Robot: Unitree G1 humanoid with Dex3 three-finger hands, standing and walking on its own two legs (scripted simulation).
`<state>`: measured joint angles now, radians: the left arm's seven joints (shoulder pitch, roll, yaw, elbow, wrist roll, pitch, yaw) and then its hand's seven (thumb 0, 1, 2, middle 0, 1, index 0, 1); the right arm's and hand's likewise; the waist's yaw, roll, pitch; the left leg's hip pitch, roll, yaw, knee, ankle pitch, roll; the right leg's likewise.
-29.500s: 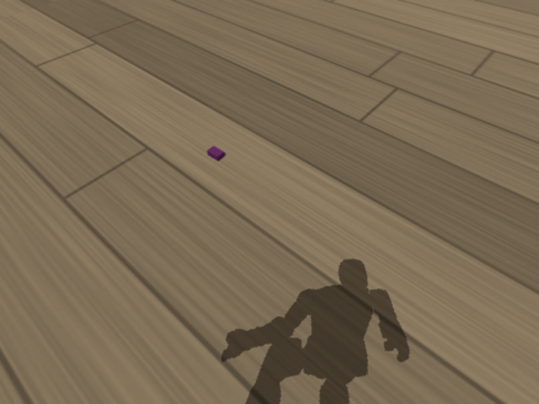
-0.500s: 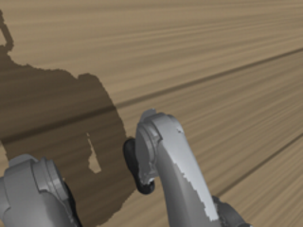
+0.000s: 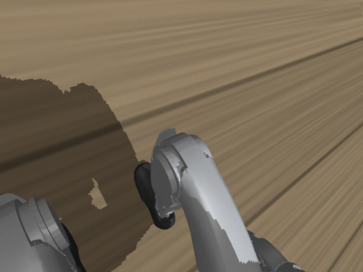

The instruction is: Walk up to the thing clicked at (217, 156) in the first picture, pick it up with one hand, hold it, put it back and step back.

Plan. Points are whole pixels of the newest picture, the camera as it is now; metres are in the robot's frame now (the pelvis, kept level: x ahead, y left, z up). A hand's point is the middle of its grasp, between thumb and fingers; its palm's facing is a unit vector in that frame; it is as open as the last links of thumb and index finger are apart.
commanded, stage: rest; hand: left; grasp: from above
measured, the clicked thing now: out of the picture +0.52 +0.31 -0.27
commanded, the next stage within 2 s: open in 0.60 s
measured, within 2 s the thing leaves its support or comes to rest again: rests again in 0.68 s
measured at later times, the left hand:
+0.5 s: hand out of the picture +0.51 +0.31 -0.24, palm faces -0.45 -0.10 -0.89, open 7.9 cm
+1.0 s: hand out of the picture +0.51 +0.31 -0.25, palm faces -0.44 -0.11 -0.89, open 9.0 cm
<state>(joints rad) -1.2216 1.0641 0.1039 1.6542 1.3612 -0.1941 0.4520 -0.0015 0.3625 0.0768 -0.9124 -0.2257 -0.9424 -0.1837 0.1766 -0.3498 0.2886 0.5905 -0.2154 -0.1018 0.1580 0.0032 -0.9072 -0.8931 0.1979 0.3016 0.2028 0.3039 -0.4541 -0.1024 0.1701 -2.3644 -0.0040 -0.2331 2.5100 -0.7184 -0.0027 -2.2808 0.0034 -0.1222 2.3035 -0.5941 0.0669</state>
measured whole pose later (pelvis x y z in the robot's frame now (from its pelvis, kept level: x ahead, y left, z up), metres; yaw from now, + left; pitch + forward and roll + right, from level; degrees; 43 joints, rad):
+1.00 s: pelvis +0.00 +0.00 +0.00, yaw -2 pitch +31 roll -16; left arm -1.21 1.13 0.09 1.66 1.32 -0.20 0.47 0.00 0.23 0.34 -0.72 -0.40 -0.74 -0.37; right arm 0.15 -0.35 0.37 0.59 -0.23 -0.13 0.17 0.00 -0.90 -0.90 0.20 0.30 0.20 0.30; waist -0.48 -0.12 0.21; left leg -2.38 0.00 -0.26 2.53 -0.72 0.01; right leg -2.28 0.02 -0.14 2.30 -0.58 0.07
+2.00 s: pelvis +0.00 +0.00 +0.00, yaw -2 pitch +31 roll -16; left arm -1.21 1.12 0.13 1.56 1.31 -0.18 0.46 0.00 -0.25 0.77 -0.35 -0.75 -0.33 -0.76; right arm 0.17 -0.35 0.36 0.57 -0.23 -0.11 0.16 0.00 -0.91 -0.90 0.20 0.30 0.20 0.30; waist -0.46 -0.12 0.20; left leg -2.38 0.00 -0.25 2.51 -0.71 0.01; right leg -2.28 0.01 -0.14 2.28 -0.58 0.07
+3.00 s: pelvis -0.01 +0.00 +0.02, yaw +3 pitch +35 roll -12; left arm -1.18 0.92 0.06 1.32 1.19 -0.09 0.13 0.00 -0.04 0.81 -0.33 -0.63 -0.31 -0.64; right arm 0.24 -0.32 0.19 0.56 -0.12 0.05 0.10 0.00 -0.90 -0.89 0.20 0.30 0.20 0.30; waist -0.35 0.02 0.05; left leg -2.37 -0.02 -0.16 2.39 -0.65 0.01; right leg -2.29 -0.03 -0.08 2.23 -0.57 0.05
